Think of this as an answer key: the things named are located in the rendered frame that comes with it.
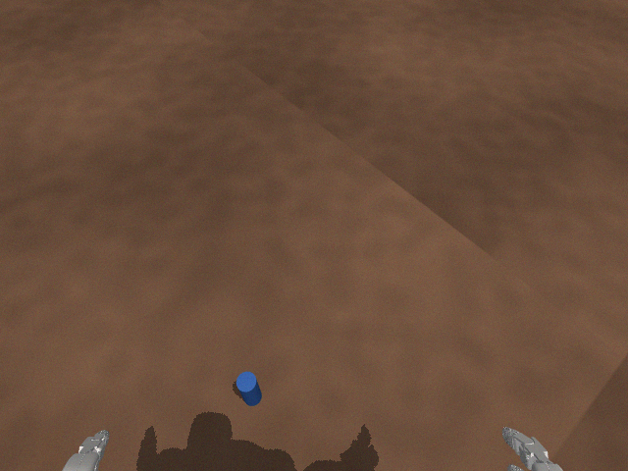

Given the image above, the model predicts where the can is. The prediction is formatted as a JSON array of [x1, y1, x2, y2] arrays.
[[236, 372, 262, 406]]

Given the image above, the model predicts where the right robot hand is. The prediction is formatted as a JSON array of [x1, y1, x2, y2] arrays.
[[502, 427, 563, 471]]

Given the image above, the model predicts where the left robot hand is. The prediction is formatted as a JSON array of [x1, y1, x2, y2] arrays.
[[62, 430, 109, 471]]

